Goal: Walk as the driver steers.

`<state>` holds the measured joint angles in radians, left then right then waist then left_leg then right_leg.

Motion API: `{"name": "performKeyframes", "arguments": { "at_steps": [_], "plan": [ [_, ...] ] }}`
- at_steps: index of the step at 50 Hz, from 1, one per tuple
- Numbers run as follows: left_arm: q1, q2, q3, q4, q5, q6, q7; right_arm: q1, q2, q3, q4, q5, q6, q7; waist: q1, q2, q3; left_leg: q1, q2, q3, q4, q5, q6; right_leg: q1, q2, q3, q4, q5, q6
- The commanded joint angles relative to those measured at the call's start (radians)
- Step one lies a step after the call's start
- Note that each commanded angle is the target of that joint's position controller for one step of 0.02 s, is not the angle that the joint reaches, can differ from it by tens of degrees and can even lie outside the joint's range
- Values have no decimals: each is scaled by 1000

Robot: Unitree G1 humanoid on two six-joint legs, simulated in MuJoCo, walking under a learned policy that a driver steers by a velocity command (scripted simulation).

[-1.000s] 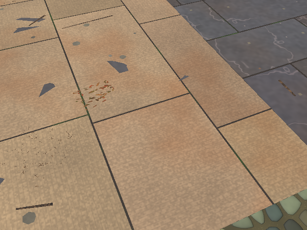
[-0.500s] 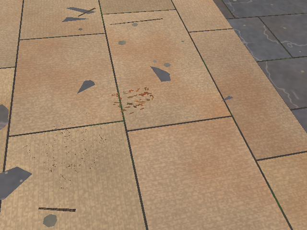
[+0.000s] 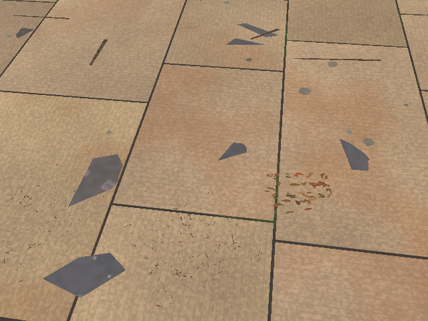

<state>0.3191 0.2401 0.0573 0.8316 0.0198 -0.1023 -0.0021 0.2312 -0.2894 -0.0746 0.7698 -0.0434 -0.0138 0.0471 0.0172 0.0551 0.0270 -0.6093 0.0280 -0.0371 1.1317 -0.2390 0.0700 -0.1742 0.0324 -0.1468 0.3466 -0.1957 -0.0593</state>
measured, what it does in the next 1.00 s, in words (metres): walks ahead: left foot, then right foot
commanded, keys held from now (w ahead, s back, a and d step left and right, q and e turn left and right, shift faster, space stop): w+q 0.32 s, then w+e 0.68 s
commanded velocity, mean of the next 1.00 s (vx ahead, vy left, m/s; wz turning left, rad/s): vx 0.50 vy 0.00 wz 0.05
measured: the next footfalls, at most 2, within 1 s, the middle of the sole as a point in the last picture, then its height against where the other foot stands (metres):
left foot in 0.30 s outside the picture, level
right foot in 0.86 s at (226, 275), level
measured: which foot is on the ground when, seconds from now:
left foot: up 0.00-0.28, down 0.30-0.84, up 0.86-1.00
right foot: down 0.00-0.32, up 0.34-0.84, down 0.86-1.00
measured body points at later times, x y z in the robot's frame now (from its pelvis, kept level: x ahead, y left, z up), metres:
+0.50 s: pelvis +0.27 +0.08 +0.00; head +0.30 +0.09 +0.45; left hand +0.28 +0.34 -0.14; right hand +0.41 -0.16 -0.13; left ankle +0.27 +0.12 -0.74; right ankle +0.30 -0.08 -0.66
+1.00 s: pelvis +0.55 +0.07 -0.01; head +0.58 +0.06 +0.44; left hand +0.65 +0.34 -0.14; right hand +0.63 -0.19 -0.14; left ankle +0.46 +0.20 -0.64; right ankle +0.59 +0.03 -0.74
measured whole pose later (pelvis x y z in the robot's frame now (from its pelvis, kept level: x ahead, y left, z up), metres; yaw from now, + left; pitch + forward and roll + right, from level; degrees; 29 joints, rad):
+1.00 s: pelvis +0.55 +0.07 -0.01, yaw -2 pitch +1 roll +0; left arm 0.25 0.27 0.07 0.85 0.01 -0.03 -0.01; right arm 0.25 -0.23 -0.02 0.84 -0.03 -0.09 0.00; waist 0.00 0.01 0.05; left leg -0.42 0.04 -0.01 1.24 -0.33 0.02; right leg -0.30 0.13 -0.04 0.48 -0.19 -0.14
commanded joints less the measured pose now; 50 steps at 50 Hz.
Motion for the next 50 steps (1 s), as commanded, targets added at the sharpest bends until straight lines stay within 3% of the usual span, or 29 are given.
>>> {"name": "performKeyframes", "arguments": {
  "at_steps": [1, 6, 10, 12, 13, 14, 15, 16, 17, 18, 19, 20, 22, 25, 29, 33, 36, 39, 41, 42, 43, 44, 45, 46, 47, 48, 49, 50],
  "plan": [
    [17, 76, 11, -35, -2, -24, -4, -19, 0, 9, -72, 0, 1, 16, -23, -117, 14, -119, 48, -26, -38, 104, -11, 43, -291, 171, -208, 211, -116],
    [72, 100, 12, -5, -3, -16, 1, -205, 25, 31, -130, 8, -9, 35, 17, -123, 46, -50, 37, 77, -332, 260, -3, 65, -259, 16, -193, 311, -79],
    [140, 136, 17, 31, 0, 6, 16, -293, 15, 33, -166, 1, -9, 39, 42, -124, 68, -18, 9, 143, -473, 144, 35, 200, -297, -29, -137, 431, -68],
    [154, 164, 21, 47, 2, 23, 25, -262, 2, 26, -162, -5, -8, 30, 20, -145, 32, 74, -53, 184, -515, 32, 71, 257, -306, -70, -5, 737, -55],
    [157, 182, 24, 52, 3, 32, 28, -195, -14, 18, -144, -7, -10, 24, -11, -156, -14, 159, -94, 195, -535, -13, 94, 272, -307, -87, 119, 871, -52],
    [152, 192, 25, 51, -1, 42, 30, -64, -37, 4, -104, -11, -19, 15, -68, -143, -91, 325, -133, 193, -592, -8, 123, 229, -300, -108, 307, 880, -42],
    [140, 186, 22, 31, 2, 45, 29, 119, -93, -22, -45, -22, -25, -1, -148, -86, -198, 595, -83, 84, -627, -30, 166, 51, -281, -114, 571, 672, -13],
    [163, 74, -5, -45, -10, 37, 8, 157, -206, -51, -50, -16, -23, -18, -112, 144, -314, 933, 234, -399, -657, -148, 280, -379, -156, -109, 925, -97, 45],
    [82, 131, 9, -81, -9, 29, 2, 196, -213, -51, -69, 13, -12, -28, -144, 109, -382, 982, 355, -740, -816, -43, 344, -548, -37, 77, 1102, -344, 60],
    [-4, 130, 8, -94, -16, 24, -1, 172, -171, -42, -38, 17, -7, -42, -137, 11, -241, 904, 316, -515, -818, 120, 299, -624, -108, 138, 1080, -211, 46],
    [1, 106, -5, -82, -24, 14, -2, 123, -118, -27, -26, 23, -17, -46, -93, -24, -145, 752, 284, -389, -825, 277, 263, -571, -138, 138, 994, -145, 37],
    [21, 95, -6, -58, -15, 20, -3, 78, -77, -14, -21, 22, -28, -46, -44, -71, -93, 638, 234, -291, -844, 364, 212, -498, -165, 146, 906, -129, 35],
    [98, 79, -8, -15, 12, 60, -13, 39, -35, 5, -10, 25, -53, -42, 12, -43, -72, 497, 182, -171, -897, 421, 170, -366, -172, 157, 837, -117, 40],
    [66, 69, -2, -10, 7, 81, -32, 77, -56, 3, 29, 27, -79, -36, 17, -26, -26, 464, 158, -81, -964, 425, 147, -398, -151, 166, 786, -34, 36],
    [-76, 68, 4, -42, 0, 82, -34, 131, -49, 9, 66, 26, -89, -39, -21, -12, 44, 520, 142, 14, -1007, 411, 98, -529, -119, 199, 654, 116, 33],
    [-181, 47, -8, -69, 5, 73, -42, 151, -38, 20, 91, 27, -98, -49, -44, 1, 65, 581, 145, 99, -1013, 476, 73, -523, -98, 143, 468, 236, 21],
    [-274, 34, -20, -107, 11, 69, -51, 209, -42, 25, 130, 23, -94, -65, -74, -6, 91, 673, 173, 137, -989, 570, 65, -524, -85, 75, 350, 216, -5],
    [-250, 44, -17, -115, 10, 69, -51, 206, -77, 22, 150, 17, -85, -79, -44, 19, 55, 750, 192, 184, -854, 910, 43, -422, -22, 9, 280, 92, -59],
    [-122, 72, -3, -84, 13, 67, -42, 185, -111, 15, 152, 11, -74, -87, 18, 46, -27, 767, 202, 209, -635, 1150, 36, -274, 45, -21, 267, -15, -107],
    [0, 99, 12, -48, 18, 60, -37, 173, -127, 11, 145, 11, -66, -87, 71, 39, -97, 715, 198, 220, -448, 1092, 35, -122, 68, -2, 214, -23, -135],
    [156, 158, 38, -7, 32, 55, -26, 143, -130, 12, 122, 17, -66, -84, 153, -17, -180, 530, 165, 233, -176, 832, 20, 123, -6, 131, 149, -44, -190],
    [175, 283, 73, -14, 33, 60, -11, 202, -17, 35, 65, 33, -76, -62, 89, -257, -275, 107, -19, 228, 224, -12, -31, 444, -316, 626, 125, -10, -344],
    [158, 274, 75, -16, -13, 70, -16, 126, -73, 23, 39, 23, -88, -53, 106, -197, -332, -87, -99, 12, 377, -264, -34, 508, -373, 929, -23, 7, -413],
    [95, 244, 68, -16, -19, 74, -10, 49, -73, 28, 11, 24, -102, -47, 82, -122, -170, -168, -19, -37, 331, -154, -28, 391, -349, 759, -50, 25, -370],
    [50, 186, 55, -19, -18, 74, -8, 34, -73, 31, 5, 28, -111, -46, 48, -44, -82, -130, 19, -20, 240, -83, -33, 249, -319, 655, -74, 110, -324],
    [10, 151, 45, -21, -15, 71, -7, 35, -66, 30, 10, 21, -104, -47, 5, 0, -22, -73, 46, -15, 157, -68, -44, 133, -265, 569, -89, 206, -278],
    [-15, 126, 36, -22, -20, 65, -3, 51, -57, 33, 7, 4, -83, -47, -29, -10, -10, -11, 61, -15, 101, -67, -63, 53, -216, 500, -105, 266, -253],
    [-20, 126, 33, -25, -21, 57, -4, 70, -45, 36, 10, -6, -61, -43, -43, -32, -21, 29, 65, -9, 63, -67, -77, 16, -190, 459, -114, 307, -243]
  ]
}}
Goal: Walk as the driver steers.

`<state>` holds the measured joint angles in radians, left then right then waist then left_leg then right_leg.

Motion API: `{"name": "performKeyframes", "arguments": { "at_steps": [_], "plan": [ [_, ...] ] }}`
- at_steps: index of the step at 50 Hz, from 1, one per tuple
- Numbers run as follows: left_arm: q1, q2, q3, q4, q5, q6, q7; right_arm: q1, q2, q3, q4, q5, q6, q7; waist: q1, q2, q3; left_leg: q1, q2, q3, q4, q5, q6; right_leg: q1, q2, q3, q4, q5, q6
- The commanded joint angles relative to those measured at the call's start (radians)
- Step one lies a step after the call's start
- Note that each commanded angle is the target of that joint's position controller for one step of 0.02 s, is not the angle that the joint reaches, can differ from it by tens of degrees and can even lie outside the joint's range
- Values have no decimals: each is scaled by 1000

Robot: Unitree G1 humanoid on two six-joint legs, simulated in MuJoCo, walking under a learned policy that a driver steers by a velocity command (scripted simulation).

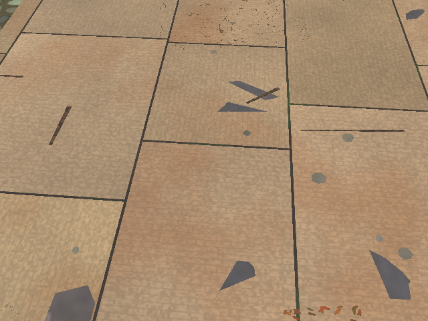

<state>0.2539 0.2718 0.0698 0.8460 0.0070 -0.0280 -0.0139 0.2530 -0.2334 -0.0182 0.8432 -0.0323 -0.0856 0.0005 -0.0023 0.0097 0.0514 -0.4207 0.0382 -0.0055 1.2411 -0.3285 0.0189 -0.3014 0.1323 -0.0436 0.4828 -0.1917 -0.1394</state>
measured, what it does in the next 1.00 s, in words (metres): walks ahead: left foot, then right foot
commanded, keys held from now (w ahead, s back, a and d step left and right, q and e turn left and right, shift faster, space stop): w+e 0.28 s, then w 0.10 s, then w+q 0.62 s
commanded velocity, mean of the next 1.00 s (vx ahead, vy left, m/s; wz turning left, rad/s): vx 0.50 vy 0.00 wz -0.05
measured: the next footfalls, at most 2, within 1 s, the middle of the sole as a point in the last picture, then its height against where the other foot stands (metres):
left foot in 0.38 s outside the picture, level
right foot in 0.84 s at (270, 286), level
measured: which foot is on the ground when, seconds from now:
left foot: up 0.00-0.36, down 0.38-0.84, up 0.86-1.00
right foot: down 0.00-0.40, up 0.42-0.82, down 0.84-1.00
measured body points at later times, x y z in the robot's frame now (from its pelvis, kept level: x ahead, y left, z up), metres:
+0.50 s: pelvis +0.28 +0.04 +0.00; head +0.31 +0.04 +0.45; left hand +0.38 +0.30 -0.13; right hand +0.36 -0.25 -0.10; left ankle +0.36 +0.11 -0.73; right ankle +0.14 -0.04 -0.65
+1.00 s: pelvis +0.52 -0.04 +0.01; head +0.53 -0.06 +0.46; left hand +0.65 +0.21 -0.08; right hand +0.56 -0.32 -0.13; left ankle +0.47 +0.08 -0.65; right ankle +0.53 -0.14 -0.73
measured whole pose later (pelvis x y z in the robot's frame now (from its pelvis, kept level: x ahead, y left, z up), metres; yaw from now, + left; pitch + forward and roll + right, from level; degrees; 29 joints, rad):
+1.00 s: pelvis +0.52 -0.04 +0.01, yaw +0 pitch +1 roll +0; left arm 0.22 0.24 0.02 0.75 0.03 -0.08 0.01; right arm 0.33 -0.30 -0.08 0.84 -0.03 -0.02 0.03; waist -0.02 0.04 0.00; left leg -0.44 -0.02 -0.03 1.06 -0.34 0.06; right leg -0.24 0.00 -0.08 0.42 -0.20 -0.04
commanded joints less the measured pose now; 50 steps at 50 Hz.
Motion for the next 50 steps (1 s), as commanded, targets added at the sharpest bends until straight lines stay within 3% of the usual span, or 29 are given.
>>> {"name": "performKeyframes", "arguments": {
  "at_steps": [1, 4, 7, 13, 16, 17, 18, 19, 20, 21, 22, 23, 25, 28, 33, 37, 39, 41, 42, 43, 44, 45, 46, 48, 50],
  "plan": [
    [57, 104, 22, -37, -10, -28, 6, 50, -91, -19, -68, -22, 27, 7, -28, 0, -52, -149, 54, -26, -76, 25, -39, 124, -271, 332, -252, 356, -163],
    [98, 140, 31, -30, -10, -37, 6, -34, -83, -15, -108, -20, 46, 12, -14, -31, -32, -189, 57, 2, -207, 119, -69, 93, -229, 297, -274, 361, -141],
    [157, 140, 32, -23, -13, -31, 8, -165, -86, -12, -152, -15, 46, 15, 37, -60, -16, -240, 47, 7, -370, 244, -81, 139, -207, 308, -263, 347, -99],
    [239, 156, 36, -23, 5, -24, 19, -334, -95, 0, -217, 0, 29, 22, 105, -81, -19, -247, -10, -2, -585, 295, -62, 286, -233, 383, -176, 439, -84],
    [184, 171, 38, -41, 10, -28, 29, -260, -124, -6, -206, 3, 15, 21, 53, -96, -31, -74, -33, -12, -697, 245, -20, 273, -260, 409, -124, 490, -46],
    [163, 177, 37, -44, 10, -33, 28, -177, -143, -16, -179, 4, 9, 15, 18, -97, -59, 52, -58, 0, -720, 209, 2, 252, -252, 401, -62, 587, -27],
    [155, 173, 33, -38, 6, -39, 21, -48, -163, -28, -138, 0, -1, 5, -44, -57, -118, 215, -70, 13, -782, 222, 28, 235, -207, 359, 88, 645, -6],
    [163, 135, 20, -45, -1, -48, 13, 93, -209, -42, -118, -16, -13, -9, -102, 4, -225, 429, 58, -111, -800, 133, 74, 134, -153, 309, 307, 488, 17],
    [283, 44, 0, -61, -30, -51, 10, 194, -309, -68, -110, -35, -6, -18, -75, 206, -368, 698, 328, -545, -841, 11, 196, -126, -14, 186, 631, -16, 64],
    [312, 95, 3, -44, -2, -46, 11, 179, -286, -74, -84, -8, 10, -6, -50, 236, -347, 664, 369, -809, -962, -76, 254, -272, 6, 171, 744, -333, 61],
    [230, 116, 6, -43, 18, -39, 10, 90, -206, -60, -99, 7, 15, 0, -28, 98, -175, 524, 328, -694, -975, -161, 249, -326, -53, 188, 793, -249, 57],
    [137, 111, 0, -63, 29, -41, 1, 31, -149, -47, -104, 12, 15, 7, -27, 21, -93, 411, 273, -558, -991, -104, 232, -325, -89, 170, 748, -180, 59],
    [85, 96, -5, -89, 45, -33, -11, 17, -115, -35, -80, 15, 9, 9, 11, 68, -35, 294, 177, -396, -1020, 123, 198, -284, -152, 126, 639, -141, 79],
    [83, 66, -21, -94, 50, -22, -17, 73, -133, -41, -42, 26, -5, 17, 29, 90, -66, 264, 131, -310, -1021, 376, 219, -239, -162, 78, 558, -134, 118],
    [-138, 35, -52, -169, 35, -23, -19, 140, -159, -59, -9, 30, 8, 11, -19, 86, -10, 200, 91, -265, -1075, 283, 215, -236, -176, 40, 274, 25, 163],
    [-232, 49, -55, -203, 19, -31, -10, 190, -182, -72, 1, 23, 13, 16, -50, 76, -27, 217, 97, -288, -1014, 337, 190, -149, -143, 34, 146, 78, 171],
    [-218, 64, -49, -208, 16, -40, -3, 183, -196, -79, -4, 20, 16, 13, -33, 80, -36, 222, 108, -326, -960, 344, 171, -77, -131, 46, 90, 40, 160],
    [-103, 84, -37, -174, 21, -54, 10, 158, -199, -84, -12, 23, 20, 8, 28, 49, -64, 176, 70, -333, -842, 327, 135, 112, -116, 48, -26, 27, 138],
    [4, 133, -20, -152, 34, -68, 23, 150, -170, -77, -22, 29, 13, 10, 75, -15, -130, 110, 8, -289, -675, 291, 107, 278, -200, 134, -68, -20, 106],
    [143, 225, 3, -149, 57, -71, 39, 149, -85, -56, -64, 52, 6, 12, 130, -177, -267, -49, -84, -154, -385, 63, 67, 502, -458, 406, -142, -251, 43],
    [150, 273, 22, -133, 46, -49, 39, 197, -95, -57, -88, 45, 16, 8, 90, -313, -259, -246, -150, -56, -221, -234, 58, 509, -587, 724, -255, -385, -36],
    [96, 181, 5, -143, 38, -42, 35, 192, -142, -67, -57, 19, 35, 4, 56, -163, -154, -282, -63, -85, -116, -174, 69, 409, -556, 678, -253, -459, -47],
    [40, 110, -11, -152, 28, -45, 29, 149, -131, -68, -51, 11, 40, 16, 40, -86, -71, -276, -35, -87, -109, -90, 65, 317, -501, 546, -266, -362, -33],
    [10, 64, -23, -142, 25, -57, 27, 111, -108, -67, -56, 0, 55, 32, 13, -113, -24, -237, 7, -65, -137, -13, 45, 228, -425, 332, -298, -102, -1],
    [32, 64, -20, -123, 18, -73, 25, 90, -95, -65, -66, -7, 70, 44, 4, -125, -32, -231, 11, -49, -122, 44, 28, 217, -393, 220, -304, 92, 5]
  ]
}}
